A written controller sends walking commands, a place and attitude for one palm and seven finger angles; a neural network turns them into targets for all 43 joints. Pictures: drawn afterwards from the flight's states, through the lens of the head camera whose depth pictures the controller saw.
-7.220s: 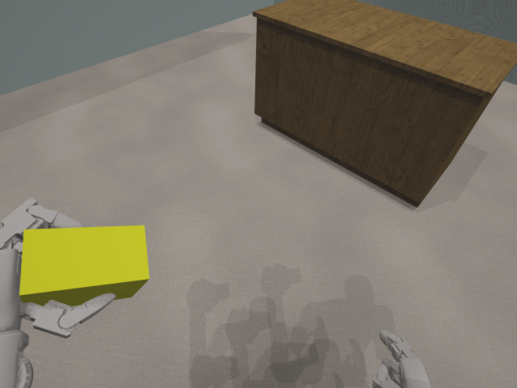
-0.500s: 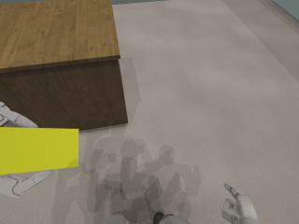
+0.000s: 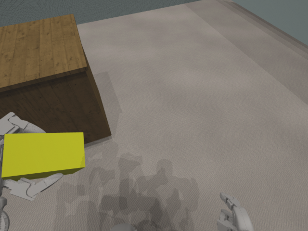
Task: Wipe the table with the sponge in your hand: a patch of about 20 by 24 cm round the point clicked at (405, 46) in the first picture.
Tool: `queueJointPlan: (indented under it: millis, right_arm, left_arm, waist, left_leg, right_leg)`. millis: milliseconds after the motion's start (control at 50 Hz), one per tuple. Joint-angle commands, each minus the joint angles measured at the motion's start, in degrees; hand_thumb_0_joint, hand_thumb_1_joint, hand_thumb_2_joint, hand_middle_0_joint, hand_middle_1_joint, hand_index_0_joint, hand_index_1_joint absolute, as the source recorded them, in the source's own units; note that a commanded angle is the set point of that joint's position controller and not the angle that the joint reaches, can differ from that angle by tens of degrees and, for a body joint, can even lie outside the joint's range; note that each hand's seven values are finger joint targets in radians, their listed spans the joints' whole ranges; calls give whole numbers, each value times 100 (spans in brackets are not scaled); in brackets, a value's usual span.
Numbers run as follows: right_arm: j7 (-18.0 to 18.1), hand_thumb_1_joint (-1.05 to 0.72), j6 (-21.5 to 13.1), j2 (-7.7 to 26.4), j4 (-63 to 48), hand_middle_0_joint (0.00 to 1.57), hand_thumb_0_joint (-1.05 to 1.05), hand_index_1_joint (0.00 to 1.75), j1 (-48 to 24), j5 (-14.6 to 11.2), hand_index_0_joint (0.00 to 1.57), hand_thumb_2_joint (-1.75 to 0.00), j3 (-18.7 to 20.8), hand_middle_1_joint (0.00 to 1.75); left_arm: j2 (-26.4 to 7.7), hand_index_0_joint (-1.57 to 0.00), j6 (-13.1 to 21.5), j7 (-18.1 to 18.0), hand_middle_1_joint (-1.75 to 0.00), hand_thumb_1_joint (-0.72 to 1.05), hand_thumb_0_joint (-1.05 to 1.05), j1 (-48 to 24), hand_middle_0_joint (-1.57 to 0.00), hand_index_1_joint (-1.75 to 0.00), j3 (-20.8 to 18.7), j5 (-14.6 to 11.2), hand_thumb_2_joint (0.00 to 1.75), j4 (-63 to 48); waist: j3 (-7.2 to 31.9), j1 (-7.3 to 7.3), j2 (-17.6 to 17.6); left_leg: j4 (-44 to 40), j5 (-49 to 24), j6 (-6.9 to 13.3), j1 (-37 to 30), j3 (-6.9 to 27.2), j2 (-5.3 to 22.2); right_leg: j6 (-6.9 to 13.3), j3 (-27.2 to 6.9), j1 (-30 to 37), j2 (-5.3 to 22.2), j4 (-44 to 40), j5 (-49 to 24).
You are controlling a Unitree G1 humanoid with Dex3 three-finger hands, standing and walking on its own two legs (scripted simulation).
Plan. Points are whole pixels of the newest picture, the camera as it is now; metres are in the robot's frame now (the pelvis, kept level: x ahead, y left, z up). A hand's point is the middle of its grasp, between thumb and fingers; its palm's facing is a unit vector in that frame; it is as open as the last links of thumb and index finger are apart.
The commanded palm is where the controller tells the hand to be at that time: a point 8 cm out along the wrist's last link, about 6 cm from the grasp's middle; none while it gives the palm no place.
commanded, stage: take the last steps up to it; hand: left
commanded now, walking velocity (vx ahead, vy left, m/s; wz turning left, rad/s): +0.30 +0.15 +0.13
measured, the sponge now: (56, 156) +0.23 +0.19 +0.15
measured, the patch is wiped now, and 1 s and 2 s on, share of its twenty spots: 0.00 0.00 0.00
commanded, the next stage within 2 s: come to a stop and stand still in 1.98 s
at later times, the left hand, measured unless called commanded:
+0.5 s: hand (1, 162) +0.21 +0.27 +0.18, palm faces +0.46 -0.76 -0.46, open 10.4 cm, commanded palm +0.16 +0.31 +0.18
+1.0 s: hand out of the picture +0.32 +0.34 +0.18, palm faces +0.38 -0.79 -0.48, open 10.4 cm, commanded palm +0.26 +0.39 +0.18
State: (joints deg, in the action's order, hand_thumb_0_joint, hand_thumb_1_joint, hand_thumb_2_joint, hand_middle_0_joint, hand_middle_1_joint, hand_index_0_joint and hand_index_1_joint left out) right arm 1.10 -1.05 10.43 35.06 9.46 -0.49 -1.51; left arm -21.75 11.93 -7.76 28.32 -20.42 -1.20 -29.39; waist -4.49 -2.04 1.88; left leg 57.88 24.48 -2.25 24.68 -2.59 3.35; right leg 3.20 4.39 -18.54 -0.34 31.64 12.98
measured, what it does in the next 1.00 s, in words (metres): walks ahead: left foot, then left foot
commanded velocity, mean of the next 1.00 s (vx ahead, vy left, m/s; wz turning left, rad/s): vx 0.30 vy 0.15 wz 0.04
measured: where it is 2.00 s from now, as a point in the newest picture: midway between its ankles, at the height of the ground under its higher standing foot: (115, 213)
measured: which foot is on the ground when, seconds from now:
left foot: up 0.00-0.22, down 0.24-0.48, up 0.50-0.78, down 0.80-1.00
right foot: down 0.00-0.80, up 0.82-1.00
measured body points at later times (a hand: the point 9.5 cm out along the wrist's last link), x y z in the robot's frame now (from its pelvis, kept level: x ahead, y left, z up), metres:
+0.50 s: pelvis +0.02 +0.02 -0.01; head +0.02 +0.00 +0.44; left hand +0.18 +0.31 +0.20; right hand +0.19 -0.18 -0.11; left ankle -0.01 +0.13 -0.72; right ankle +0.04 -0.07 -0.73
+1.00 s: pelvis +0.11 +0.10 +0.00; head +0.16 +0.10 +0.45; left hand +0.30 +0.38 +0.20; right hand +0.28 -0.11 -0.09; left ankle +0.09 +0.21 -0.73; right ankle +0.12 +0.01 -0.70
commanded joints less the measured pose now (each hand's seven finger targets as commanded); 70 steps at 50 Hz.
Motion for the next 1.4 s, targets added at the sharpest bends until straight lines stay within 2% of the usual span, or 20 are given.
queueJointPlan:
  millis: [0,180,220,260,400,420,460,480,580,720,740,780,820,1000,1020,1060,1080,1200,1320,1380]
  right_arm:
    - [173,-90,-199,636,-871,20,0,30,-482,7,20,-90,326,30]
    - [303,-90,-484,780,-837,20,0,30,-38,74,20,-90,504,30]
    - [319,-90,-540,990,-899,20,0,30,-94,62,20,-90,549,30]
    - [321,-90,-651,805,-734,20,0,30,-144,32,20,-90,513,30]
    - [263,-90,-780,842,-562,20,0,30,-103,44,20,-90,459,30]
    - [264,-90,-732,822,-551,20,0,30,-157,45,20,-90,454,30]
    - [184,-90,-640,725,-683,20,0,30,-271,15,20,-90,481,30]
    - [129,-90,-610,876,-637,20,0,30,-279,4,20,-90,599,30]
    - [133,-90,-402,614,-653,20,0,30,-452,35,20,-90,376,30]
    - [248,-90,-567,555,-859,20,0,30,-214,81,20,-90,467,30]
    - [285,-90,-586,627,-868,20,0,30,-145,48,20,-90,530,30]
    - [261,-90,-612,904,-944,20,0,30,-39,-28,20,-90,661,30]
    - [242,-90,-687,768,-794,20,0,30,-120,14,20,-90,615,30]
    - [209,-90,-746,742,-702,20,0,30,-202,-27,20,-90,474,30]
    - [227,-90,-684,729,-690,20,0,30,-231,-43,20,-90,481,30]
    - [179,-90,-580,604,-850,20,0,30,-297,-4,20,-90,443,30]
    - [111,-90,-549,743,-768,20,0,30,-265,-33,20,-90,543,30]
    - [65,-90,-391,665,-628,20,0,30,-349,49,20,-90,409,30]
    - [145,-90,-542,564,-887,20,0,30,-298,86,20,-90,492,30]
    - [255,-90,-580,627,-903,20,0,30,-78,45,20,-90,582,30]
  left_arm:
    - [-1105,-120,390,-243,-160,10,0,384,-120,-160,-1072,-77,130,-936]
    - [-888,-120,480,-287,-160,10,0,-432,-120,-160,-568,37,130,-1289]
    - [-789,-120,550,-292,-160,10,0,-577,-120,-160,-516,72,130,-1366]
    - [-1160,-120,606,-246,-160,10,0,-821,-120,-160,-771,155,130,-1116]
    - [-741,-120,510,-181,-160,10,0,-693,-120,-160,-424,103,130,-845]
    - [-772,-120,484,-175,-160,10,0,-730,-120,-160,-443,121,130,-669]
    - [-1051,-120,434,-194,-160,10,0,-715,-120,-160,-713,63,130,-274]
    - [-961,-120,474,-145,-160,10,0,-1008,-120,-160,-605,-8,130,-391]
    - [-1017,-120,691,-104,-160,10,0,-703,-120,-160,-718,14,130,-948]
    - [-949,-120,558,-316,-160,10,0,-482,-120,-160,-784,26,130,-1417]
    - [-926,-120,580,-313,-160,10,0,-545,-120,-160,-778,31,130,-1426]
    - [-826,-120,624,-300,-160,10,0,-620,-120,-160,-693,-3,130,-1629]
    - [-1094,-120,638,-260,-160,10,0,-450,-120,-160,-886,28,130,-1312]
    - [-969,-120,430,-197,-160,10,0,221,-120,-160,-890,-84,130,-1205]
    - [-1005,-120,407,-185,-160,10,0,123,-120,-160,-941,-78,130,-1070]
    - [-1198,-120,384,-163,-160,10,0,76,-120,-160,-1135,-55,130,-572]
    - [-1123,-120,407,-128,-160,10,0,-112,-120,-160,-1107,-186,130,-473]
    - [-954,-120,700,-103,-160,10,0,-243,-120,-160,-795,-5,130,-927]
    - [-1086,-120,583,-288,-160,10,0,-296,-120,-160,-880,25,130,-1488]
    - [-990,-120,619,-320,-160,10,0,-557,-120,-160,-805,35,130,-1572]
  waist:
    - [1181,199,-915]
    - [1046,102,-214]
    - [731,157,1382]
    - [339,148,1401]
    - [522,213,820]
    - [609,239,342]
    - [693,295,-1939]
    - [447,260,-1677]
    - [499,205,-899]
    - [1089,250,-840]
    - [1135,203,-409]
    - [1345,92,1481]
    - [1148,101,1500]
    - [1216,248,768]
    - [1354,286,340]
    - [1330,287,-1801]
    - [1026,269,-1751]
    - [760,174,-812]
    - [918,360,-1225]
    - [1169,166,-446]
  left_leg:
    - [-673,-71,90,368,11,79]
    - [-3641,-202,466,-1696,-270,-76]
    - [-4307,297,1085,-2008,1472,1170]
    - [-4793,1240,1608,-1039,2335,1721]
    - [-3450,-671,953,-586,646,848]
    - [-2785,-580,806,-58,391,676]
    - [107,549,327,1767,-180,-271]
    - [751,279,200,1662,440,-8]
    - [-201,-564,141,720,217,426]
    - [-3160,-1173,205,-1263,-985,-260]
    - [-3401,-1283,276,-1700,-877,-137]
    - [-3684,-2951,1094,-3069,1436,1523]
    - [-3886,-2684,1780,-2680,2089,1960]
    - [-2931,-2945,896,-1444,69,1074]
    - [-2222,-2621,779,-967,-68,945]
    - [447,406,301,1528,-437,-245]
    - [1306,404,186,1683,302,-59]
    - [510,-772,53,1342,171,412]
    - [-2088,-1013,189,-387,-822,-46]
    - [-3238,-1391,231,-1661,-920,-160]
  right_leg:
    - [631,-1770,1016,1722,-1746,240]
    - [170,-1282,254,1287,-988,1707]
    - [-278,-134,-839,238,877,1610]
    - [-374,-124,-1160,335,2478,1689]
    - [-410,517,771,239,-251,793]
    - [-259,117,1430,513,-711,564]
    - [793,-3519,2191,2684,-1772,917]
    - [886,-3666,1544,2829,-2090,1582]
    - [528,-1091,641,2153,-1704,-7]
    - [144,-454,1043,1462,-645,-279]
    - [3,-339,833,1297,-72,-474]
    - [-488,389,-1086,376,2417,1756]
    - [-419,-176,-1827,599,3542,2262]
    - [-399,726,650,197,-112,440]
    - [-291,449,1393,401,-609,-57]
    - [748,-3137,2729,2605,-1237,-1310]
    - [728,-3474,2229,2844,-1553,-768]
    - [425,-598,1276,2105,-1261,-1984]
    - [327,-359,1072,1906,-1040,-1579]
    - [23,-16,813,1455,112,-925]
